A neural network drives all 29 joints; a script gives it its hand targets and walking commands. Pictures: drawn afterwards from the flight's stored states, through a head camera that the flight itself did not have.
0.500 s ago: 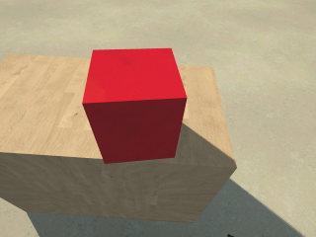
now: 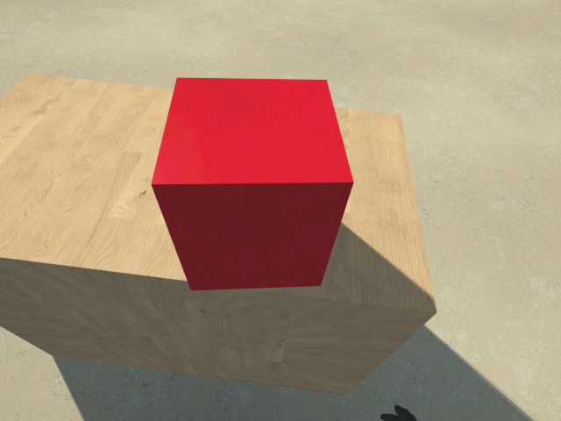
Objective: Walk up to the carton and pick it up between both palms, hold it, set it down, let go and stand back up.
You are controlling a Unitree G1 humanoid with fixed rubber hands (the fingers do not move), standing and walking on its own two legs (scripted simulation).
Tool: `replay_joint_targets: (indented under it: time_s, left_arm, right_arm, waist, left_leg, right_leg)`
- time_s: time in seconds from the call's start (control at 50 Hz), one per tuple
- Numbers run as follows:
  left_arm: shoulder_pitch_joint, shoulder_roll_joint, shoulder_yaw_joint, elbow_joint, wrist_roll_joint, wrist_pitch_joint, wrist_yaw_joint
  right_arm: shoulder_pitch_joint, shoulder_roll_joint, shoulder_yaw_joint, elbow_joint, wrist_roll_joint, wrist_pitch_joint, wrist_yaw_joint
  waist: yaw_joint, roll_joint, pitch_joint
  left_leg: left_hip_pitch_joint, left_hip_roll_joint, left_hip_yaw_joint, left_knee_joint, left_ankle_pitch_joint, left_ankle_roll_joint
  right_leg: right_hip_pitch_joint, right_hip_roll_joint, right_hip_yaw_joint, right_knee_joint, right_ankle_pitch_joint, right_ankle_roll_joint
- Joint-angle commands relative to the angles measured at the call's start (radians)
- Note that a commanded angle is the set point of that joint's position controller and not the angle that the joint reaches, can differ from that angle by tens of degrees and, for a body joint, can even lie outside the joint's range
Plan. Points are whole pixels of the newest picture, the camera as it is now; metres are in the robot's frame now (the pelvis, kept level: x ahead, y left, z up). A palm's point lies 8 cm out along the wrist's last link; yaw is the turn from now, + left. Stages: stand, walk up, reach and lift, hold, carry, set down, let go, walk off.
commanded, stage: walk up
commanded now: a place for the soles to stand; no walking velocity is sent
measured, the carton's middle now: (255, 190) +0.43 +0.05 +0.08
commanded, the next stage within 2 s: none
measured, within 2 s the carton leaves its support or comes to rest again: neither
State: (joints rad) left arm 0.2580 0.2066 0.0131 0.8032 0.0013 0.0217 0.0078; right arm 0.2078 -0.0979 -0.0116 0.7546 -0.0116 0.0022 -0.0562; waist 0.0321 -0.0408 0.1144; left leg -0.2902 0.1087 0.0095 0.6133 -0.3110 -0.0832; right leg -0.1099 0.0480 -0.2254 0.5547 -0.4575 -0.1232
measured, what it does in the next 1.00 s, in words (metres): steps on the spot: right foot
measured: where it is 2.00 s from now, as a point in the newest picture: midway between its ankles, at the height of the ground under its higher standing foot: outside the picture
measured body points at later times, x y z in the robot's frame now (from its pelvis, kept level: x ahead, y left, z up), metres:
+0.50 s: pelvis +0.01 +0.00 +0.00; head +0.05 +0.01 +0.44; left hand +0.03 +0.25 -0.15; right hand +0.15 -0.20 -0.13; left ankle +0.00 +0.19 -0.72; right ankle -0.08 -0.01 -0.72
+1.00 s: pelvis +0.02 -0.03 -0.01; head +0.05 -0.03 +0.44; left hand +0.07 +0.22 -0.14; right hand +0.15 -0.24 -0.14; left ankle +0.01 +0.17 -0.72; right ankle -0.03 -0.10 -0.73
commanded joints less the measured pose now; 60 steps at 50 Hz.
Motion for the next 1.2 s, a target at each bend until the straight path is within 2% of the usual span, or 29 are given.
replay_joint_targets:
  time_s: [0.0, 0.04, 0.08, 0.16, 0.34, 0.4, 0.44, 0.46, 0.5, 0.54, 0.56, 0.6, 0.64, 0.68, 0.72, 0.76, 0.8, 0.82, 0.84, 0.88, 0.9, 0.94, 0.96, 0.98, 1.0, 1.02, 1.06, 1.08, 1.18]
  left_arm:
    - [0.072, 0.122, 0.023, -0.050, 0.000, -0.011, 0.003]
    - [0.084, 0.125, 0.023, -0.050, -0.003, -0.012, 0.000]
    - [0.074, 0.136, 0.024, -0.044, 0.001, -0.012, 0.000]
    - [0.066, 0.142, 0.024, -0.055, -0.001, -0.006, 0.003]
    - [0.107, 0.160, 0.017, -0.039, 0.010, -0.003, 0.009]
    - [0.071, 0.165, 0.021, -0.049, 0.003, 0.001, 0.004]
    - [0.099, 0.153, 0.020, -0.058, 0.002, 0.002, 0.004]
    - [0.114, 0.136, 0.012, -0.060, -0.003, 0.002, 0.004]
    - [0.093, 0.155, 0.022, -0.057, 0.007, 0.007, 0.004]
    - [0.124, 0.156, 0.018, -0.063, 0.006, 0.007, -0.001]
    - [0.117, 0.166, 0.023, -0.066, 0.008, 0.010, 0.000]
    - [0.167, 0.162, 0.026, -0.049, 0.004, 0.006, 0.004]
    - [0.181, 0.174, 0.016, -0.034, 0.002, 0.002, 0.005]
    - [0.181, 0.175, 0.019, -0.034, 0.011, 0.000, 0.011]
    - [0.146, 0.158, 0.007, -0.045, 0.007, 0.005, 0.013]
    - [0.085, 0.149, 0.005, -0.082, 0.002, 0.012, 0.005]
    - [0.104, 0.142, 0.002, -0.099, -0.005, 0.023, 0.000]
    - [0.048, 0.143, 0.003, -0.121, -0.001, 0.024, -0.009]
    - [0.001, 0.111, -0.006, -0.138, -0.001, 0.024, -0.019]
    - [0.071, 0.088, -0.014, -0.146, 0.008, 0.017, -0.026]
    - [0.121, 0.078, -0.017, -0.130, 0.011, 0.015, -0.025]
    - [0.201, 0.056, -0.015, -0.098, 0.012, -0.007, -0.025]
    - [0.257, 0.106, -0.004, -0.070, 0.014, -0.030, -0.016]
    - [0.274, 0.185, 0.006, -0.075, 0.012, -0.050, -0.006]
    - [0.310, 0.169, 0.055, -0.112, 0.018, -0.057, 0.000]
    - [0.253, 0.163, 0.057, -0.134, 0.019, -0.063, 0.006]
    - [0.259, 0.131, 0.063, -0.159, 0.032, -0.072, 0.030]
    - [0.268, 0.125, 0.073, -0.175, 0.035, -0.074, 0.045]
    - [0.236, 0.045, 0.075, -0.237, 0.028, -0.080, 0.075]
  right_arm:
    - [0.029, -0.099, -0.024, -0.053, -0.002, -0.019, -0.002]
    - [0.016, -0.096, -0.022, -0.053, -0.003, -0.019, -0.002]
    - [0.033, -0.088, -0.024, -0.058, -0.003, -0.017, -0.003]
    - [0.030, -0.104, -0.027, -0.062, -0.009, -0.015, -0.002]
    - [-0.034, -0.068, -0.018, -0.087, -0.005, -0.001, -0.003]
    - [0.038, -0.086, -0.019, -0.077, -0.006, -0.011, -0.003]
    - [0.094, -0.132, -0.035, -0.063, -0.013, -0.016, -0.007]
    - [0.066, -0.143, -0.041, -0.070, -0.015, -0.010, -0.009]
    - [0.077, -0.126, -0.043, -0.064, -0.016, -0.005, -0.015]
    - [0.025, -0.119, -0.040, -0.078, -0.014, -0.004, -0.016]
    - [0.008, -0.107, -0.037, -0.085, -0.009, -0.004, -0.014]
    - [-0.060, -0.085, -0.030, -0.099, -0.012, 0.002, -0.011]
    - [-0.100, -0.077, -0.029, -0.122, -0.008, 0.005, -0.010]
    - [-0.089, -0.044, -0.016, -0.124, -0.013, 0.002, -0.006]
    - [-0.038, -0.050, -0.013, -0.121, -0.012, -0.006, -0.003]
    - [0.133, -0.127, -0.033, -0.069, -0.018, -0.014, -0.004]
    - [0.182, -0.221, -0.068, -0.053, -0.029, -0.007, -0.015]
    - [0.208, -0.208, -0.067, -0.051, -0.028, -0.007, -0.020]
    - [0.206, -0.202, -0.070, -0.065, -0.034, -0.007, -0.026]
    - [0.038, -0.182, -0.065, -0.125, -0.042, -0.013, -0.035]
    - [-0.030, -0.192, -0.066, -0.150, -0.047, -0.013, -0.036]
    - [-0.157, -0.180, -0.061, -0.168, -0.028, -0.003, -0.012]
    - [-0.164, -0.139, -0.053, -0.167, -0.023, 0.002, 0.005]
    - [-0.165, -0.125, -0.053, -0.179, -0.022, 0.011, 0.016]
    - [-0.077, -0.084, -0.025, -0.114, -0.033, 0.023, 0.007]
    - [-0.068, -0.077, -0.026, -0.100, -0.038, 0.031, 0.005]
    - [-0.103, -0.061, -0.014, -0.055, -0.033, 0.037, 0.002]
    - [-0.089, -0.058, -0.012, -0.037, -0.034, 0.045, -0.001]
    - [-0.139, -0.093, -0.017, -0.021, -0.041, 0.068, -0.005]
  waist:
    - [0.005, 0.038, -0.144]
    - [0.015, 0.056, -0.153]
    - [-0.006, 0.001, -0.135]
    - [-0.006, 0.063, -0.120]
    - [0.011, 0.030, -0.048]
    - [-0.030, 0.046, -0.101]
    - [-0.035, 0.063, -0.167]
    - [-0.019, 0.067, -0.148]
    - [-0.038, 0.099, -0.124]
    - [-0.002, 0.093, -0.135]
    - [-0.006, 0.068, -0.111]
    - [0.040, 0.017, -0.070]
    - [0.043, 0.007, -0.040]
    - [0.038, -0.006, -0.042]
    - [-0.004, -0.002, -0.069]
    - [-0.071, 0.036, -0.157]
    - [-0.100, 0.216, -0.228]
    - [-0.132, 0.269, -0.238]
    - [-0.144, 0.346, -0.226]
    - [-0.048, 0.281, -0.182]
    - [-0.008, 0.268, -0.162]
    - [0.082, 0.239, -0.119]
    - [0.086, 0.048, -0.098]
    - [0.078, -0.136, -0.094]
    - [0.045, -0.088, -0.064]
    - [0.015, -0.109, 0.011]
    - [0.033, -0.096, 0.070]
    - [0.026, -0.109, 0.050]
    - [-0.004, -0.049, -0.042]
  left_leg:
    - [0.002, -0.016, 0.036, -0.022, 0.309, 0.091]
    - [0.019, -0.023, 0.043, -0.012, 0.336, 0.090]
    - [0.017, -0.027, 0.047, -0.007, 0.356, 0.098]
    - [0.027, -0.023, 0.038, 0.000, 0.422, 0.092]
    - [-0.113, -0.065, 0.059, 0.040, 0.061, 0.089]
    - [0.041, -0.022, 0.021, -0.001, 0.433, 0.132]
    - [0.140, 0.014, -0.056, 0.043, 0.590, 0.167]
    - [0.128, 0.020, -0.066, 0.058, 0.548, 0.168]
    - [0.068, 0.015, -0.065, 0.037, 0.511, 0.162]
    - [0.003, -0.003, -0.054, 0.057, 0.462, 0.154]
    - [-0.069, -0.025, -0.016, 0.064, 0.406, 0.136]
    - [-0.177, -0.068, 0.040, 0.091, 0.174, 0.087]
    - [-0.264, -0.089, 0.060, 0.147, -0.104, 0.090]
    - [-0.247, -0.077, 0.072, 0.131, -0.135, 0.105]
    - [-0.072, -0.072, 0.052, -0.012, 0.087, 0.136]
    - [0.163, 0.037, -0.108, 0.019, 0.604, 0.223]
    - [0.307, 0.189, -0.335, -0.041, 0.683, 0.352]
    - [0.319, 0.255, -0.436, -0.111, 0.733, 0.399]
    - [0.269, 0.287, -0.481, -0.167, 0.708, 0.413]
    - [0.109, 0.298, -0.415, -0.202, 0.522, 0.377]
    - [0.081, 0.276, -0.369, -0.193, 0.387, 0.344]
    - [-0.106, 0.092, -0.173, -0.083, 0.209, 0.178]
    - [-0.205, -0.041, -0.060, 0.134, 0.081, 0.096]
    - [-0.327, -0.112, 0.009, 0.267, -0.239, 0.028]
    - [-0.237, -0.118, -0.053, 0.252, -0.328, 0.031]
    - [-0.243, -0.108, -0.067, 0.291, -0.291, 0.033]
    - [-0.349, -0.121, -0.070, 0.362, -0.238, 0.042]
    - [-0.363, -0.126, -0.065, 0.371, -0.208, 0.053]
    - [-0.336, -0.119, 0.009, 0.298, -0.064, 0.075]
  right_leg:
    - [0.083, -0.169, 0.128, -0.100, 0.769, 0.069]
    - [0.078, -0.178, 0.134, -0.099, 0.772, 0.069]
    - [0.099, -0.178, 0.111, -0.093, 0.844, 0.068]
    - [0.061, -0.172, 0.093, -0.080, 0.821, 0.065]
    - [0.109, -0.258, 0.144, -0.130, 0.982, 0.030]
    - [0.016, -0.187, 0.047, -0.070, 0.780, 0.047]
    - [-0.003, -0.154, 0.062, -0.047, 0.718, 0.063]
    - [-0.037, -0.154, 0.081, -0.066, 0.653, 0.080]
    - [0.011, -0.169, 0.101, -0.051, 0.664, 0.078]
    - [0.072, -0.185, 0.113, -0.072, 0.718, 0.069]
    - [0.095, -0.197, 0.104, -0.095, 0.754, 0.057]
    - [0.134, -0.251, 0.140, -0.115, 0.886, 0.035]
    - [0.181, -0.319, 0.176, -0.117, 1.034, -0.025]
    - [0.151, -0.338, 0.167, -0.105, 1.072, -0.049]
    - [0.047, -0.280, 0.108, -0.070, 0.949, -0.019]
    - [-0.092, -0.156, 0.025, 0.053, 0.721, 0.049]
    - [-0.248, -0.054, 0.077, 0.243, 0.290, 0.097]
    - [-0.291, -0.010, 0.118, 0.329, -0.041, 0.104]
    - [-0.309, -0.008, 0.167, 0.369, -0.203, 0.090]
    - [-0.281, -0.063, 0.271, 0.388, -0.266, 0.104]
    - [-0.276, -0.079, 0.288, 0.302, -0.250, 0.107]
    - [-0.012, -0.088, 0.259, -0.196, 0.134, 0.088]
    - [0.088, -0.204, 0.410, -0.252, 0.393, 0.070]
    - [0.098, -0.328, 0.558, -0.200, 0.772, 0.031]
    - [-0.055, -0.378, 0.654, -0.254, 0.700, 0.140]
    - [-0.090, -0.369, 0.644, -0.282, 0.724, 0.183]
    - [0.025, -0.285, 0.479, -0.203, 0.902, 0.285]
    - [0.064, -0.280, 0.458, -0.183, 0.954, 0.320]
    - [0.158, -0.268, 0.435, -0.184, 0.942, 0.321]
